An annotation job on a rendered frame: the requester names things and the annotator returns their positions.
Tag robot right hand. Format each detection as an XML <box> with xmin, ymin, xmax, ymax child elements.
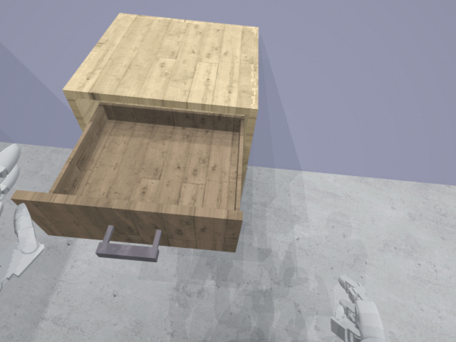
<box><xmin>331</xmin><ymin>275</ymin><xmax>387</xmax><ymax>342</ymax></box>

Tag cabinet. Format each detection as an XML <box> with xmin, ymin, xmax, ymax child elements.
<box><xmin>63</xmin><ymin>13</ymin><xmax>259</xmax><ymax>201</ymax></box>

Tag robot left hand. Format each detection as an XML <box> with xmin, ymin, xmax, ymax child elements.
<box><xmin>0</xmin><ymin>143</ymin><xmax>44</xmax><ymax>292</ymax></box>

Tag drawer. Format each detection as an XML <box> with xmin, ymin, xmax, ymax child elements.
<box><xmin>11</xmin><ymin>102</ymin><xmax>244</xmax><ymax>252</ymax></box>

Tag handle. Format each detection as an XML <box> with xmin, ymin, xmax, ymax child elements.
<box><xmin>95</xmin><ymin>225</ymin><xmax>162</xmax><ymax>262</ymax></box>

